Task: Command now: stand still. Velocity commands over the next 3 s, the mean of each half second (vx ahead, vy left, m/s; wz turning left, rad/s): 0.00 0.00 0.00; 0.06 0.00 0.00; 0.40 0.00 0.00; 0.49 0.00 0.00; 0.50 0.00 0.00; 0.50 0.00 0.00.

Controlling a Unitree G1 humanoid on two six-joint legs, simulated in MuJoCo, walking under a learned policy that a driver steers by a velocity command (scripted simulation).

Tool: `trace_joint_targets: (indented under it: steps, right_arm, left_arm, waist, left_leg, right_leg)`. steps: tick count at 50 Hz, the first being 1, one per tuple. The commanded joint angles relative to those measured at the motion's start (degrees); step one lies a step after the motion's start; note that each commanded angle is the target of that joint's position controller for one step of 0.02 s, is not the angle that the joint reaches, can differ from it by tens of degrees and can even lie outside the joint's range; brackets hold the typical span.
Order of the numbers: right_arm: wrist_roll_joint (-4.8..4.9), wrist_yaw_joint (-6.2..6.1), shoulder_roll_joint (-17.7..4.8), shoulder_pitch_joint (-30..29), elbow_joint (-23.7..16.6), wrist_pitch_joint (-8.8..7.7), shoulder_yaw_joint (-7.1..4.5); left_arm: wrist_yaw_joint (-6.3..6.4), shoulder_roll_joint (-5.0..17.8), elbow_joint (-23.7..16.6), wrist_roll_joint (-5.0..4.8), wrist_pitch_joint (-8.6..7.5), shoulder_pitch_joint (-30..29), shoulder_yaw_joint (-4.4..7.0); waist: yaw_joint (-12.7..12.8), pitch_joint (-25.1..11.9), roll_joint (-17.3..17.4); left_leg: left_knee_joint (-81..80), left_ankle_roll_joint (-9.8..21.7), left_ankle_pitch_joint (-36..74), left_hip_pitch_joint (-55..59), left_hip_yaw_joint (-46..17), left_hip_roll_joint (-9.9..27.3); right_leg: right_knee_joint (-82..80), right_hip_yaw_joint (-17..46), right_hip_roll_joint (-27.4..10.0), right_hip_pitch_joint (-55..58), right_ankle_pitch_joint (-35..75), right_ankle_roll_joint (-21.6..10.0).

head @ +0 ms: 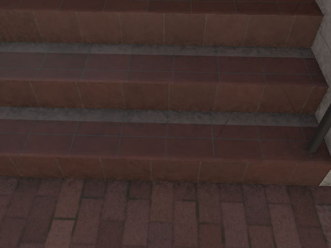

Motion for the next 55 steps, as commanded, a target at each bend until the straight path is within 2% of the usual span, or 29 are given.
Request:
trace_joint_targets:
  steps: [1, 41, 42, 43, 44, 45, 46, 47, 48, 49, 50, 51, 52, 53, 54, 55]
  right_arm:
    - [0.03, -0.18, -5.7, -0.6, -1.8, -0.48, -0.74]
    - [0.27, -0.57, -5.3, 1.7, -1.4, -0.26, -0.6]
    - [0.27, -0.56, -4.8, 2.7, -0.8, -0.21, -0.49]
    - [-1.86, 0.27, -1.3, 7.3, 0.7, 0.02, 0.76]
    - [-2.07, 0.73, -2.0, 6.7, 0.6, 0.13, 0.44]
    - [-2.26, 1.13, -3.2, 4.0, -0.8, 0.04, 0.1]
    - [-2.61, 1.6, -2.9, 1.0, -2.6, -0.32, 0.17]
    - [-2.51, 1.99, -2.3, -0.9, -4.2, -0.87, 0.34]
    - [-2.27, 2.35, -2.1, -1.7, -5.4, -1.56, 0.4]
    - [2.55, 1.71, -6.3, -2.3, -5.4, -3.7, -1.08]
    - [3.16, 1.85, -5.6, -0.1, -5.0, -5.06, -0.93]
    - [2.97, 2.06, -4.4, 3.7, -3.7, -5.91, -0.99]
    - [2.62, 2.15, -4.5, 10.0, -1.4, -6.23, -1.68]
    - [2.1, 2.21, -6.8, 18.2, 1.0, -6.32, -2.98]
    - [2.02, 2.35, -12.9, 26.9, 2.3, -6.52, -4.79]
    - [0.81, 2.77, -11.0, 29.4, 2.5, -7.22, -3.61]
  left_arm:
    - [0.14, 4.8, -0.5, -0.03, -0.27, 5.1, 0.72]
    - [0.14, 3.7, -1.7, -0.16, -0.66, 8.8, 0.79]
    - [0.19, 3.4, -1.1, -0.24, -0.58, 10.1, 0.79]
    - [0.13, 3.1, -1.4, 2.39, -0.27, 9.6, 0.31]
    - [-0.03, 4.8, -2.1, 2.19, 0.07, 8.3, 0.94]
    - [-0.13, 7.1, -2.5, 1.72, 0.29, 8.7, 1.54]
    - [-0.09, 8.8, -2.4, 1.3, 0.29, 9.3, 2.06]
    - [-0.01, 8.8, -2.0, 1.11, 0.15, 10.0, 2.18]
    - [-0.1, 8.4, -1.6, 1.24, -0.16, 10.5, 2.2]
    - [0.51, 12.0, -3.2, -2.75, -1.32, 8.1, 3.66]
    - [0.44, 11.5, -3.5, -3.13, -1.94, 7.2, 3.58]
    - [0.18, 10.2, -3.5, -2.93, -2.22, 7.0, 3.4]
    - [-0.16, 9.3, -4.1, -2.49, -2.35, 5.8, 3.16]
    - [-0.53, 8.2, -5.5, -2.05, -2.82, 2.6, 2.77]
    - [-0.61, 3.9, -8.1, -1.64, -3.7, 1.5, 1.62]
    - [-0.92, 3.5, -9.5, -2.22, -5.05, 0.0, 1.44]
  waist:
    - [0.0, 0.1, -0.5]
    - [-0.1, 0.4, -0.7]
    - [0.0, -0.7, -1.0]
    - [-1.4, -0.6, -4.0]
    - [-0.8, 3.1, -5.4]
    - [0.4, 6.2, -7.0]
    - [1.5, 9.4, -8.4]
    - [2.1, 11.5, -9.1]
    - [2.4, 12.4, -9.6]
    - [1.6, 12.7, -8.4]
    - [0.4, 11.1, -8.3]
    - [-1.2, 9.8, -8.0]
    - [-3.8, 7.4, -6.5]
    - [-7.4, 4.1, -1.6]
    - [-9.7, -0.3, 14.3]
    - [-9.2, -4.3, 16.3]
  left_leg:
    - [-3.3, 2.7, 5.7, 9.5, -3.4, 2.8]
    - [-2.7, 2.6, 8.6, 9.9, -3.3, 2.6]
    - [-2.5, 2.6, 2.1, 10.3, -2.4, 1.8]
    - [-2.9, 2.0, -7.4, 8.8, -3.1, 2.9]
    - [0.2, 1.7, -14.6, 4.2, -0.4, 0.1]
    - [4.4, 1.6, -17.1, -1.2, 2.3, -1.9]
    - [8.2, 1.5, -15.4, -5.9, 4.2, -1.8]
    - [11.0, 1.9, -13.5, -9.4, 3.8, 0.0]
    - [12.2, 2.2, -13.4, -11.8, 3.3, 1.3]
    - [13.1, 2.9, -11.8, -13.0, 1.8, 2.4]
    - [9.8, 3.5, -12.6, -11.8, 2.3, 2.5]
    - [4.9, 3.9, -11.7, -5.4, 3.4, 1.6]
    - [1.1, 4.1, -10.0, 5.2, 4.5, -0.7]
    - [-2.1, 5.5, -8.0, 15.8, -1.3, 1.5]
    - [-12.4, 12.4, -15.2, 27.3, -24.2, 13.2]
    - [-21.1, 17.0, -18.7, 30.5, -44.5, 21.8]
  right_leg:
    - [-7.5, 1.8, -2.0, -11.3, 4.0, -1.2]
    - [-7.7, 1.7, -1.9, -10.7, 7.1, -1.3]
    - [-8.4, 1.5, -1.6, -10.2, 1.4, -1.7]
    - [-12.1, 7.4, -5.0, -9.5, -8.9, -4.2]
    - [-14.4, 10.2, -6.2, -9.3, -17.6, -5.9]
    - [-17.2, 14.3, -9.1, -8.5, -24.5, -8.0]
    - [-19.7, 18.2, -12.8, -7.6, -27.1, -10.1]
    - [-21.3, 20.5, -15.5, -6.4, -25.8, -11.6]
    - [-21.7, 21.0, -16.6, -4.4, -22.5, -12.3]
    - [-18.1, 19.4, -17.3, -4.1, -14.1, -11.9]
    - [-16.1, 17.2, -16.6, -2.2, -9.2, -11.3]
    - [-13.8, 14.5, -14.9, -4.2, -6.5, -10.1]
    - [-9.4, 11.1, -11.7, -8.6, -0.9, -8.7]
    - [2.8, 6.1, -7.2, -14.7, 10.8, -6.4]
    - [25.2, -2.7, 1.8, -28.1, 7.9, -1.7]
    - [41.0, 5.1, 3.9, -35.4, -8.6, -2.2]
